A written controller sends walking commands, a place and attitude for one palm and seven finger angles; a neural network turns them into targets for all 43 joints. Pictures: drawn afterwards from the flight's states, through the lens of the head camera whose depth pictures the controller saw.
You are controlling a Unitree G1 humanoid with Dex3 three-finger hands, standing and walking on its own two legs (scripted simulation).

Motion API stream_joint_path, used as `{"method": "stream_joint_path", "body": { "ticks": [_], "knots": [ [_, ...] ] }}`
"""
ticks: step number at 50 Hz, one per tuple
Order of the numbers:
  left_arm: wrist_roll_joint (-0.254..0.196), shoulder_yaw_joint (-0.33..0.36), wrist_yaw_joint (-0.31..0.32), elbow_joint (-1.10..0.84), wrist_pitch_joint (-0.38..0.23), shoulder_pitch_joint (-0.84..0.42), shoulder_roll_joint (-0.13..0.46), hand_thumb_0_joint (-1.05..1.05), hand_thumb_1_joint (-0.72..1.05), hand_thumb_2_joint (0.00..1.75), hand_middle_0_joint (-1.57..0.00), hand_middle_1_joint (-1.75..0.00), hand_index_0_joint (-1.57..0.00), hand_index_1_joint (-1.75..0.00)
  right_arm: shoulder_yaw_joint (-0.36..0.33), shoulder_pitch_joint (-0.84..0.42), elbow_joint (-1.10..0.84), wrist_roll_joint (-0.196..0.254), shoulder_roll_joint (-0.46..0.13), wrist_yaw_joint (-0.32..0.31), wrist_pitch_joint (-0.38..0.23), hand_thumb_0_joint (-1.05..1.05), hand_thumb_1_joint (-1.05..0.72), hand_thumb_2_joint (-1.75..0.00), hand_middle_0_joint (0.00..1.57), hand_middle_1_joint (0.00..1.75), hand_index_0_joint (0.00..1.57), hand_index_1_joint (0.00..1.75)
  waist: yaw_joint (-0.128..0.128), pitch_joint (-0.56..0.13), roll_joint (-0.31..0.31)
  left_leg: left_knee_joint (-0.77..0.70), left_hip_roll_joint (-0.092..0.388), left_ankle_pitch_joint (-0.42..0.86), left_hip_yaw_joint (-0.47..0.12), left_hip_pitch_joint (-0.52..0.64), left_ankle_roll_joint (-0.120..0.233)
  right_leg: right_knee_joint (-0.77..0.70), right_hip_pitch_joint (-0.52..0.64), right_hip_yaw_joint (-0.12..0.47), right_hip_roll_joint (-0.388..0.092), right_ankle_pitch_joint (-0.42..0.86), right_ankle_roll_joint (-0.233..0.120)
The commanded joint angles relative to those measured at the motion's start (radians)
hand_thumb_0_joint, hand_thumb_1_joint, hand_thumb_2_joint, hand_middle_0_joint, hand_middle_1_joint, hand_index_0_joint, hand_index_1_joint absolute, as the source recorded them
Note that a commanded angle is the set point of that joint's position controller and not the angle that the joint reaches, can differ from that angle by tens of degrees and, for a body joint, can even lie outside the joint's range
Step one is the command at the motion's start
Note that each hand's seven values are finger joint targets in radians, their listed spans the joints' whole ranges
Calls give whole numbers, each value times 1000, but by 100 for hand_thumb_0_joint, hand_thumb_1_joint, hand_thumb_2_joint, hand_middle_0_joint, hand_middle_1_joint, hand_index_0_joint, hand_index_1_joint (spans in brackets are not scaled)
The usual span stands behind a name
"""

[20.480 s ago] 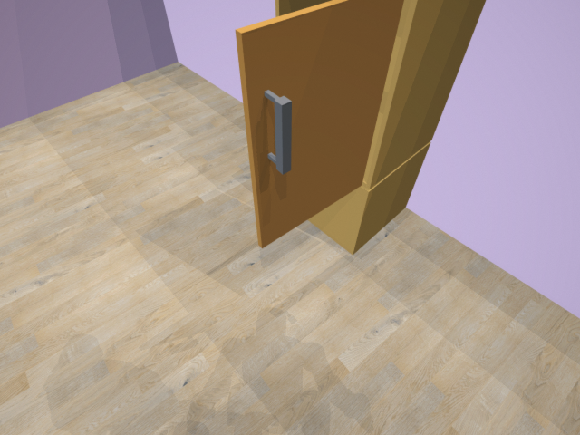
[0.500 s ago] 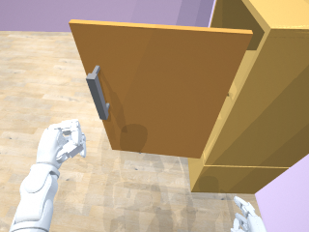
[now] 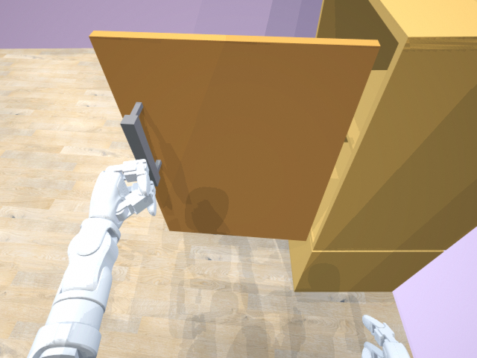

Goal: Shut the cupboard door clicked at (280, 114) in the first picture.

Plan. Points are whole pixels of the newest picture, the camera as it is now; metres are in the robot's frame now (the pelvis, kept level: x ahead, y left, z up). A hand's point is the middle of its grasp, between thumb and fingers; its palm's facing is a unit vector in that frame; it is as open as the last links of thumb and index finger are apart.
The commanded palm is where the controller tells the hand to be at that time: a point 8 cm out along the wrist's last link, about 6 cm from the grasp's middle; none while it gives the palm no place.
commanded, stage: bring the fist close to the handle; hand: left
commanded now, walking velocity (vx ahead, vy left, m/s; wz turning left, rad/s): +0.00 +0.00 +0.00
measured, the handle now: (146, 146) +0.48 +0.19 +0.08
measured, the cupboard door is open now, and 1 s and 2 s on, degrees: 85 79 65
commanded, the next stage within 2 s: push the door shut along its arc in 0.38 s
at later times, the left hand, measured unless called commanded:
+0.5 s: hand (152, 187) +0.37 +0.16 +0.08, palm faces -0.04 -1.00 -0.02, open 3.1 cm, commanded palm +0.35 +0.21 +0.08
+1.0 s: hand (159, 158) +0.44 +0.16 +0.08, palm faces -0.17 -0.99 -0.02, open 3.1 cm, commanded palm +0.43 +0.20 +0.08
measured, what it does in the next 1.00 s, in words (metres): stands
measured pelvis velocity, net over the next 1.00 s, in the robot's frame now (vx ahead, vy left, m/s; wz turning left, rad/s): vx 0.00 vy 0.01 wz -0.01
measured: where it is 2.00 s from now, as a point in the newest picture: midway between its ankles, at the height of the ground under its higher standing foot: outside the picture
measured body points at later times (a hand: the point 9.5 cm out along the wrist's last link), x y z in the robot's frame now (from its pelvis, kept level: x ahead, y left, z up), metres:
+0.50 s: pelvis +0.00 +0.00 +0.00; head +0.04 +0.00 +0.45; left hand +0.37 +0.21 +0.09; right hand +0.11 -0.26 -0.11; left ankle -0.01 +0.09 -0.71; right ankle +0.01 -0.07 -0.71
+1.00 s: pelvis +0.00 +0.01 -0.01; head +0.07 +0.01 +0.44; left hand +0.44 +0.21 +0.09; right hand +0.06 -0.26 -0.12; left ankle -0.01 +0.09 -0.71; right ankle +0.01 -0.07 -0.71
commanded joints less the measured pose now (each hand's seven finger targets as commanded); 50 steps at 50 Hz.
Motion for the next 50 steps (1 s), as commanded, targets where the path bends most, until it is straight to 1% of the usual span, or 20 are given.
{"method": "stream_joint_path", "body": {
  "ticks": [1,4,7,11,12,13,17,18,21,22,25,29,32,33,34,39,41,43,48,50],
  "knots": [
    [-9,85,24,-205,-94,-382,178,0,90,90,-130,-150,-130,-150,-56,-12,-124,2,-134,-10,-32,0,-90,-90,20,30,20,30,-9,-306,-32,-91,37,279,-59,75,-22,-96,199,105,-57,298,50],
    [-5,102,34,-172,-117,-388,185,0,90,90,-130,-150,-130,-150,-52,-5,-115,0,-127,-6,-25,0,-90,-90,20,30,20,30,-3,-338,-31,-94,33,296,-56,67,-24,-87,228,107,-59,330,50],
    [6,123,33,-105,-116,-312,202,0,90,90,-130,-150,-130,-150,-53,1,-118,0,-130,0,-11,0,-90,-90,20,30,20,30,8,-304,-45,-100,33,295,-47,41,-23,-92,239,111,-60,348,52],
    [3,87,15,-81,-106,-338,173,0,90,90,-130,-150,-130,-150,-56,2,-127,5,-136,1,1,0,-90,-90,20,30,20,30,-8,-262,-48,-106,33,258,-42,34,-20,-112,210,113,-61,309,57],
    [-2,109,14,-78,-106,-335,190,0,90,90,-130,-150,-130,-150,-58,4,-126,7,-137,1,3,0,-90,-90,20,30,20,30,-3,-258,-52,-112,35,257,-44,32,-21,-116,213,112,-59,305,54],
    [-5,67,7,-105,-111,-368,152,0,90,90,-130,-150,-130,-150,-57,-2,-131,9,-134,1,3,0,-90,-90,20,30,20,30,-15,-263,-31,-110,33,259,-40,46,-20,-117,203,113,-58,305,55],
    [-9,66,13,-155,-143,-433,159,0,90,90,-130,-150,-130,-150,-62,5,-123,6,-134,-6,-3,0,-90,-90,20,30,20,30,-23,-302,-35,-108,39,282,-52,90,-18,-109,199,105,-51,312,50],
    [-9,60,15,-160,-149,-420,147,0,90,90,-130,-150,-130,-150,-62,3,-123,6,-131,-4,-6,0,-90,-90,20,30,20,30,-17,-312,-9,-107,38,289,-49,98,-20,-106,198,104,-51,317,48],
    [0,97,29,-92,-149,-424,198,0,90,90,-130,-150,-130,-150,-59,12,-105,3,-140,-9,1,0,-90,-90,20,30,20,30,-24,-277,-53,-106,37,238,-52,60,-17,-113,186,108,-53,265,54],
    [4,81,28,-74,-148,-450,182,0,90,90,-130,-150,-130,-150,-56,8,-102,5,-137,-8,2,0,-90,-90,20,30,20,30,-34,-256,-56,-111,36,226,-52,50,-17,-116,172,111,-55,255,55],
    [14,97,26,-50,-139,-418,196,0,90,90,-130,-150,-130,-150,-58,11,-107,4,-138,-4,9,0,-90,-90,20,30,20,30,-14,-286,-27,-114,33,242,-50,53,-19,-107,192,109,-56,271,49],
    [15,82,-5,-54,-146,-529,212,0,90,90,-130,-150,-130,-150,-57,16,-105,5,-139,-7,14,0,-90,-90,20,30,20,30,-36,-318,7,-100,37,284,-53,87,-20,-94,181,107,-53,313,46],
    [4,89,-32,25,-147,-619,233,0,90,90,-130,-150,-130,-150,-52,27,-92,8,-146,-15,20,0,-90,-90,20,30,20,30,-62,-275,-43,-98,37,250,-57,54,-16,-103,164,111,-51,290,50],
    [-2,75,-43,67,-143,-641,211,0,90,90,-130,-150,-130,-150,-51,27,-88,9,-145,-16,20,0,-90,-90,20,30,20,30,-66,-263,-55,-95,34,228,-57,42,-16,-106,151,113,-51,271,51],
    [-3,89,-51,87,-145,-681,234,0,90,90,-130,-150,-130,-150,-51,33,-81,9,-149,-17,21,0,-90,-90,20,30,20,30,-69,-264,-48,-95,34,217,-62,37,-17,-104,140,111,-51,252,49],
    [6,63,-93,196,-144,-753,217,0,90,90,-130,-150,-130,-150,-51,67,-72,6,-154,-15,28,0,-90,-90,20,30,20,30,-77,-319,-8,-79,32,272,-73,67,-20,-76,109,97,-48,288,40],
    [12,108,-95,241,-150,-790,275,0,90,90,-130,-150,-130,-150,-53,87,-59,1,-162,-16,36,0,-90,-90,20,30,20,30,-76,-334,-18,-69,32,276,-77,50,-19,-69,113,100,-47,290,41],
    [15,95,-107,266,-159,-834,263,0,90,90,-130,-150,-130,-150,-54,100,-60,0,-163,-12,37,0,-90,-90,20,30,20,30,-88,-357,-36,-63,33,284,-76,47,-16,-62,108,101,-45,301,42],
    [22,90,-142,309,-178,-873,268,0,90,90,-130,-150,-130,-150,-59,130,-52,-5,-169,-5,48,0,-90,-90,20,30,20,30,-90,-405,22,-46,37,354,-85,89,-23,-41,76,93,-40,331,35],
    [24,89,-150,348,-178,-915,273,0,90,90,-130,-150,-130,-150,-57,143,-44,-7,-174,-6,54,0,-90,-90,20,30,20,30,-103,-377,10,-45,41,344,-94,79,-24,-41,41,85,-36,308,35]
  ]
}}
